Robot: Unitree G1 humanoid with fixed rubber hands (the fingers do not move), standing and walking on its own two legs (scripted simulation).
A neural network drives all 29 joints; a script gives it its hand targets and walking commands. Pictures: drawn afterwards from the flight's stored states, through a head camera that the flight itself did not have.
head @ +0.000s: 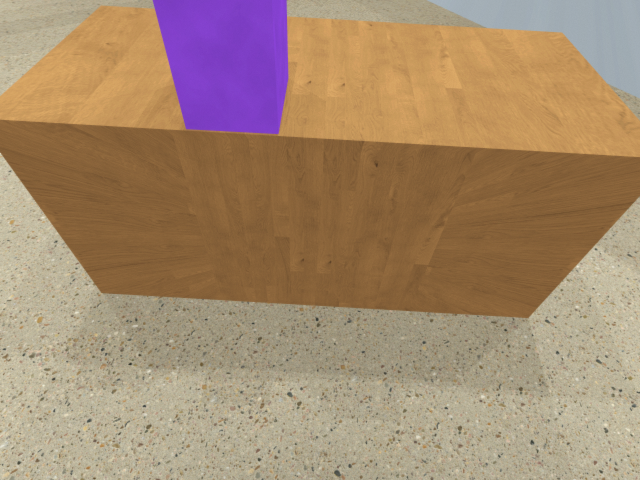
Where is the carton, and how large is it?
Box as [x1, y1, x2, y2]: [153, 0, 287, 133]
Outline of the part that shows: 153,0 186,128 278,133 287,82 286,0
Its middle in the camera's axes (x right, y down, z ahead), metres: -0.19 -0.44 +0.86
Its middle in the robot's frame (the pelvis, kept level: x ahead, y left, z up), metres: +0.96 +0.19 +0.09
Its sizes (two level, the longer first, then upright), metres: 0.262 0.211 0.273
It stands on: a pedestal, 0.73 m high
